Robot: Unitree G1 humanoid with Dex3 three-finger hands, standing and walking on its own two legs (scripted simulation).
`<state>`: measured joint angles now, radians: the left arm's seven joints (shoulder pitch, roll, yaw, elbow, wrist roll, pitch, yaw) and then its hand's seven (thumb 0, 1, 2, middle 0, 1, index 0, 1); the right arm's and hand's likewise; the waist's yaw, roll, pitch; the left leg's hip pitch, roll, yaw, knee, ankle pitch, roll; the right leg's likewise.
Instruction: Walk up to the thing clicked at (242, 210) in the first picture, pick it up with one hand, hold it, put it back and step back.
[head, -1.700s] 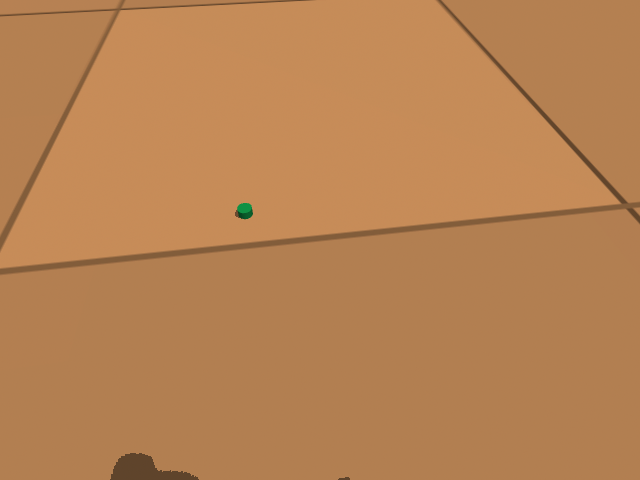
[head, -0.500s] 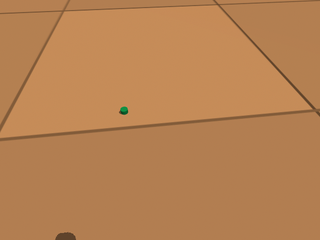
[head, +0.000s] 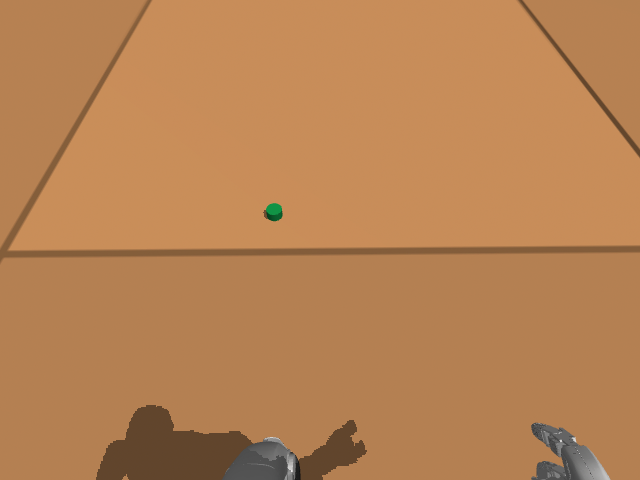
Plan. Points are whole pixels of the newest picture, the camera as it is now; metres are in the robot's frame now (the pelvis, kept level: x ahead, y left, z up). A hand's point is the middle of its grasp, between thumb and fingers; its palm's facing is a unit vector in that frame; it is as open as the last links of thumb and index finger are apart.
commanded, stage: walk up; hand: left
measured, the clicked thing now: (274, 212) +1.13 +0.23 -0.72
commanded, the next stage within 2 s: none
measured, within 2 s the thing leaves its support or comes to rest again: neither
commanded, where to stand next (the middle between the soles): +0.74 -0.01 m, yaw +0 degrees
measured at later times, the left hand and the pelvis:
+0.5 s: hand (153, 435) +0.18 +0.24 -0.09, palm faces +0.05 -0.90 -0.44, open 7.4 cm; pelvis +0.19 -0.05 +0.03, yaw +2 degrees
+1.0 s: hand (191, 276) +0.44 +0.26 -0.12, palm faces -0.03 -0.94 -0.35, open 7.4 cm; pelvis +0.39 -0.02 +0.02, yaw +2 degrees
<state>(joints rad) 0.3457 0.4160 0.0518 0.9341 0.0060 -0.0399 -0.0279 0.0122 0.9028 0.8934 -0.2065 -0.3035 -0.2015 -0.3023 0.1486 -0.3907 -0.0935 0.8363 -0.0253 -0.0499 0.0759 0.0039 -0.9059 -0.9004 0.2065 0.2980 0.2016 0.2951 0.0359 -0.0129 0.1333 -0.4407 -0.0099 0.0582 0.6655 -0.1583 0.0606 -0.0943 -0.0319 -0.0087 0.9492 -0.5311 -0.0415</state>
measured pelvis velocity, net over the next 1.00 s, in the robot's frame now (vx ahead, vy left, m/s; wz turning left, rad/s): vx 0.39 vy -0.02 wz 0.03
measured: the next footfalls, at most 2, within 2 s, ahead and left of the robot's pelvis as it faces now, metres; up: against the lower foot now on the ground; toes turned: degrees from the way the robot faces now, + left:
right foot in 0.32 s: +0.23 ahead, -0.17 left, +0.00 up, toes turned -5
left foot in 0.72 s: +0.43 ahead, +0.11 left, +0.00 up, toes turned +8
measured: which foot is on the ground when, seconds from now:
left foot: down 0.00-0.32, up 0.34-0.70, down 0.72-1.00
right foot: up 0.00-0.30, down 0.32-0.74, up 0.76-1.00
